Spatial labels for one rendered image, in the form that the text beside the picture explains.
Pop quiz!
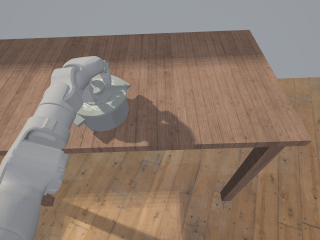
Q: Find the robot left hand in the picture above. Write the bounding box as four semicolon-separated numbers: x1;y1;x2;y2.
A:
63;56;112;103

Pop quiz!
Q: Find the lid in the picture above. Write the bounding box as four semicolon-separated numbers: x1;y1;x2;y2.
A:
76;74;127;118

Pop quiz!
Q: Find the robot left forearm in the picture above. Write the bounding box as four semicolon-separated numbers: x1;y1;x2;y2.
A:
0;62;90;184

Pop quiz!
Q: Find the pot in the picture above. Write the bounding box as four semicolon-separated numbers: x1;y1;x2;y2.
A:
73;78;131;132

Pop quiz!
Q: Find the knob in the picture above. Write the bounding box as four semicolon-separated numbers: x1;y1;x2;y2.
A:
90;80;106;96

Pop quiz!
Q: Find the table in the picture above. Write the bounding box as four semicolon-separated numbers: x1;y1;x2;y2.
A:
0;30;312;207

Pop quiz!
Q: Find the left robot upper arm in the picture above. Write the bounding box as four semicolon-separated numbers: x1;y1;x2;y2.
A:
0;139;68;240

